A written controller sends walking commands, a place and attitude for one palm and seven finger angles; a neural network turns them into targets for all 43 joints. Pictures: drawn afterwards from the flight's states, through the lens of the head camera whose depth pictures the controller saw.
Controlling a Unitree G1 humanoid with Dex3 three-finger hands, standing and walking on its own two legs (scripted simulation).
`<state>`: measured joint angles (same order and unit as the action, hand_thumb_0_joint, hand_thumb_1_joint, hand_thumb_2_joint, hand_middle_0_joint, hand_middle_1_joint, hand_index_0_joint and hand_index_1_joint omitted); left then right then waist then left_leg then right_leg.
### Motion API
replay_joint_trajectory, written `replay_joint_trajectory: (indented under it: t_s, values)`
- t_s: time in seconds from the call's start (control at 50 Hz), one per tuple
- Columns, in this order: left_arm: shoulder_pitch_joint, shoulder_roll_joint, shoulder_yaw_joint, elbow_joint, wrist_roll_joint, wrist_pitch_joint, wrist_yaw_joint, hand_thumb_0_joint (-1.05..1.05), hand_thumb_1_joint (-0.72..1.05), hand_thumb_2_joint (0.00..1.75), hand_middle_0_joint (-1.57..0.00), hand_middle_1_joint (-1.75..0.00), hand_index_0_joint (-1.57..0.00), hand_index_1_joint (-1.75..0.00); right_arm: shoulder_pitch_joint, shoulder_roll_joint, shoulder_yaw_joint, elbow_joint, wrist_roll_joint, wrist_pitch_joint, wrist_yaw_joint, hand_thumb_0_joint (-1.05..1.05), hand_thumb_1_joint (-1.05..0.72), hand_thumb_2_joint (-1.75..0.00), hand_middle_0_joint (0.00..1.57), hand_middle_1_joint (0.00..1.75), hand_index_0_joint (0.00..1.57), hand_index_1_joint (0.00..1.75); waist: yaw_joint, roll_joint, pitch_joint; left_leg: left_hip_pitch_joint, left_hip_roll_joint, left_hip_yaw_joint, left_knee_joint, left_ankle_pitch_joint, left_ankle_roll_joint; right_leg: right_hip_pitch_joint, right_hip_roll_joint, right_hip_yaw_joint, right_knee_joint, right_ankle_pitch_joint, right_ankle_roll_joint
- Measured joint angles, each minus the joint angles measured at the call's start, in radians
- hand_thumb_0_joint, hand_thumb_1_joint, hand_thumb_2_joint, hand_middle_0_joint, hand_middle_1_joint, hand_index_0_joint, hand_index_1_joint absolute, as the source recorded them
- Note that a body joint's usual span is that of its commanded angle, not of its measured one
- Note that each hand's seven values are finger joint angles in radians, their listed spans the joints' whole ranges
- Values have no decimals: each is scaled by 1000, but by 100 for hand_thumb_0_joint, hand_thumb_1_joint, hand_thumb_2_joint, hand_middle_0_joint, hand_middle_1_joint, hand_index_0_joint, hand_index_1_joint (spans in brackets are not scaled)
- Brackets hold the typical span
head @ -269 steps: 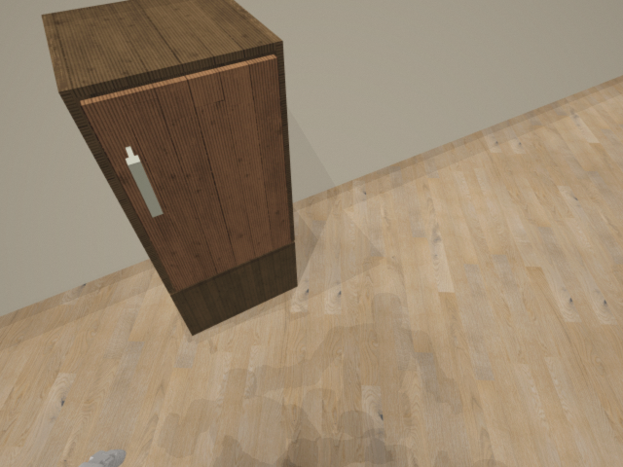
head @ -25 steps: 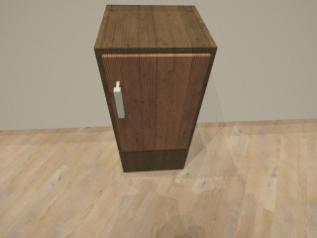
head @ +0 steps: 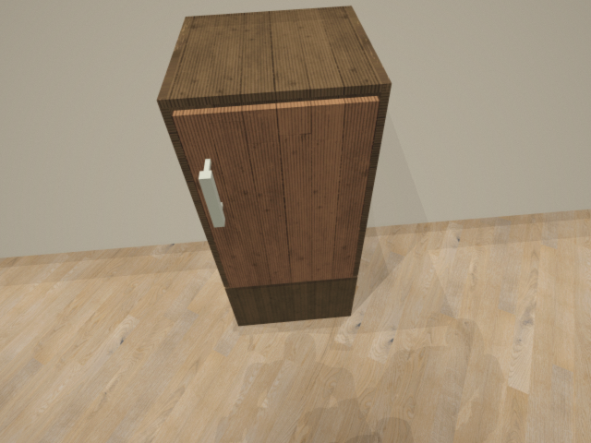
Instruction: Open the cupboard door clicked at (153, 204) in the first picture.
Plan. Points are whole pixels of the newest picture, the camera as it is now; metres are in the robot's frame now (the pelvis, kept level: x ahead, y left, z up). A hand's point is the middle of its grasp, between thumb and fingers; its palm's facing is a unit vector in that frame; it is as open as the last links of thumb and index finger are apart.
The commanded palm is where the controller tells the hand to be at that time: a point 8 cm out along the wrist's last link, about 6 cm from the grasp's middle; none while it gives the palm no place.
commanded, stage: raise the hand with hooked fingers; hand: left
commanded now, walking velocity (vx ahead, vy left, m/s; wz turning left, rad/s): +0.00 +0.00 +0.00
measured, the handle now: (213, 193) +0.58 +0.21 -0.04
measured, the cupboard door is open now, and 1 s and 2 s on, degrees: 0 0 0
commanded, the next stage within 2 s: none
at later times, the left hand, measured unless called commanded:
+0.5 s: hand (164, 439) +0.15 +0.20 -0.08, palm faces +0.15 -0.99 +0.03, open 8.7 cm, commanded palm +0.13 +0.26 -0.06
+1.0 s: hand (129, 400) +0.19 +0.25 -0.06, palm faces +0.13 -0.99 -0.06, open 11.7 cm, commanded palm +0.16 +0.30 -0.05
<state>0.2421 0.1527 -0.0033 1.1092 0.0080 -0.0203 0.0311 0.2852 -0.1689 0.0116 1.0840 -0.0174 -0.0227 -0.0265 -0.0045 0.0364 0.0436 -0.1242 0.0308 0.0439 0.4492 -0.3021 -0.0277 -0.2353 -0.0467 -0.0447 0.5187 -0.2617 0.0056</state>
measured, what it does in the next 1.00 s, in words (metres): lowers itself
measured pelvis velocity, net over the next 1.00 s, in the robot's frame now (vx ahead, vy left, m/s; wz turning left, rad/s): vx -0.05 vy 0.02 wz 0.03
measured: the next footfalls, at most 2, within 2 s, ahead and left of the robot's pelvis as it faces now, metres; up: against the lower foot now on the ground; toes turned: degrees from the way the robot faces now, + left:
none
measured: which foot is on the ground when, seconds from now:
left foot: down 0.00-1.00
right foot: down 0.00-1.00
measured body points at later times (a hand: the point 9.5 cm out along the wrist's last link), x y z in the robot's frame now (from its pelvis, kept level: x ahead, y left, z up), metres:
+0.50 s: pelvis -0.04 -0.01 -0.10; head +0.02 +0.01 +0.34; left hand +0.13 +0.25 -0.08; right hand +0.22 -0.25 -0.12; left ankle -0.04 +0.14 -0.74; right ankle +0.01 -0.12 -0.74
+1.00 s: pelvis -0.05 +0.02 -0.10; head +0.02 +0.04 +0.35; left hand +0.17 +0.30 -0.05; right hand +0.10 -0.22 -0.18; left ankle -0.04 +0.14 -0.74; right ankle +0.01 -0.12 -0.74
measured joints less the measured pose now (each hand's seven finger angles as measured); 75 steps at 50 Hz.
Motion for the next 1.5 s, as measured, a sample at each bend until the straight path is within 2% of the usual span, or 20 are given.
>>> replay_joint_trajectory:
  t_s: [0.08,0.1,0.12,0.16,0.2,0.24,0.32,0.36,0.4,0.44,0.48,0.52,0.6,0.66,0.74,0.82,0.94,1.08,1.24,1.5]
  values:
    - [-7,3,2,-4,0,-5,7,0,92,90,-20,-30,-20,-30,-8,-1,-3,6,3,5,3,0,-91,-90,20,30,20,30,0,-2,3,-16,15,-3,21,-4,-6,-2,12,-9,-5,2,-7]
    - [39,1,22,-153,-39,43,7,1,92,90,-20,-30,-21,-30,2,-4,-1,-28,15,-5,1,0,-91,-90,20,30,20,30,2,-5,6,-27,19,-5,34,-13,-2,-12,17,-9,3,2,-8]
    - [95,-1,40,-331,-61,43,16,1,91,90,-20,-31,-21,-30,21,-6,-4,-68,20,-44,-14,0,-91,-90,20,30,20,30,11,-13,3,-31,20,-3,34,-17,-10,-24,17,-6,15,-2,-11]
    - [168,-9,48,-613,-109,-13,53,1,90,90,-20,-31,-21,-31,45,-19,-18,-134,40,-132,-39,1,-91,-90,20,30,20,30,9,-16,-19,-59,16,-13,53,-19,-14,-46,11,-14,34,-11,-13]
    - [159,-22,75,-770,-143,-100,50,1,88,89,-20,-32,-21,-32,35,-39,-36,-201,39,-195,-46,1,-91,-90,20,30,20,30,-8,-15,-43,-124,8,-32,106,-29,-11,-97,0,-30,75,-25,-11]
    - [113,-26,120,-831,-172,-232,2,1,85,88,-21,-34,-21,-34,5,-57,-55,-270,28,-237,-36,1,-91,-90,20,30,20,30,-14,-25,-84,-227,4,-37,188,-53,-10,-198,-7,-31,153,-48,-12]
    - [42,-9,181,-848,-235,-541,-186,1,78,85,-21,-38,-21,-38,-74,-90,-93,-416,14,-295,9,1,-91,-90,20,30,20,30,-4,-62,-154,-472,9,-27,424,-142,-16,-452,-11,-9,385,-125,-21]
    - [38,2,193,-853,-261,-626,-286,0,74,83,-21,-41,-21,-40,-113,-108,-107,-482,16,-298,24,1,-91,-90,20,30,20,30,7,-80,-173,-580,10,-26,545,-192,-24,-562,-12,1,500,-171,-29]
    - [55,7,196,-871,-287,-605,-351,0,70,82,-21,-44,-22,-43,-144,-125,-114,-543,25,-279,25,1,-91,-90,20,30,20,30,19,-89,-179,-658,9,-30,641,-231,-17,-640,-16,4,592,-201,-20]
    - [88,9,195,-899,-302,-532,-370,0,65,80,-22,-46,-22,-46,-162,-132,-113,-592,32,-259,15,1,-91,-90,20,30,20,30,31,-90,-181,-714,7,-41,709,-254,-22,-689,-19,-2,652,-226,-23]
    - [127,10,198,-939,-299,-471,-352,0,61,78,-22,-49,-23,-49,-172,-127,-105,-625,33,-247,5,1,-91,-90,20,30,20,30,42,-87,-178,-755,9,-55,761,-277,-15,-719,-19,-13,688,-240,-21]
    - [165,12,199,-997,-282,-442,-313,1,56,76,-23,-52,-23,-52,-172,-111,-90,-641,27,-240,-2,1,-91,-90,20,30,20,30,50,-79,-172,-786,12,-73,797,-290,-16,-736,-17,-30,707,-247,-21]
    - [170,33,202,-1103,-260,-451,-274,1,47,72,-23,-58,-23,-58,-158,-69,-38,-618,13,-228,-7,1,-91,-90,20,30,20,30,60,-62,-165,-839,15,-108,845,-298,-14,-761,-16,-62,721,-246,-22]
    - [112,55,201,-1126,-263,-438,-290,1,40,69,-23,-63,-24,-62,-141,-38,3,-578,15,-218,-9,1,-91,-90,20,30,20,30,55,-43,-160,-867,14,-124,861,-294,-11,-774,-16,-76,717,-236,-19]
    - [41,86,211,-1103,-276,-351,-319,1,30,65,-24,-69,-25,-68,-101,-4,37,-539,25,-196,-13,1,-91,-90,20,30,21,30,33,-25,-159,-874,13,-117,847,-280,-2,-778,-15,-71,693,-214,-10]
    - [36,100,240,-1078,-292,-289,-303,0,21,61,-25,-75,-25,-74,-48,3,38,-524,30,-185,-16,1,-90,-90,21,30,21,30,5,-18,-163,-848,12,-95,805,-262,10,-759,-14,-51,650,-191,1]
    - [48,104,271,-1044,-296,-345,-266,0,7,55,-26,-84,-26,-83,6,-50,12,-520,28,-198,-22,1,-90,-90,21,30,21,30,-13,-22,-175,-826,4,-75,769,-251,23,-742,-20,-33,618,-178,13]
    - [20,118,274,-1012,-294,-373,-291,0,-9,48,-27,-94,-27,-94,-8,-106,-18,-532,32,-205,-30,1,-91,-90,20,30,21,30,-15,-35,-171,-815,-1,-70,765,-256,30,-731,-25,-28,612,-181,19]
    - [-25,137,307,-973,-305,-367,-306,-1,-28,40,-28,-106,-29,-106,-46,-94,-7,-567,31,-196,-29,1,-91,-90,20,30,21,30,-8,-41,-171,-789,1,-78,739,-254,26,-701,-21,-37,584,-180,18]
    - [-154,187,384,-835,-337,-336,-411,-1,-48,32,-30,-119,-30,-118,-56,-75,28,-551,32,-182,-31,1,-91,-90,20,30,21,30,8,-27,-165,-773,10,-90,720,-260,16,-682,-12,-50,566,-189,10]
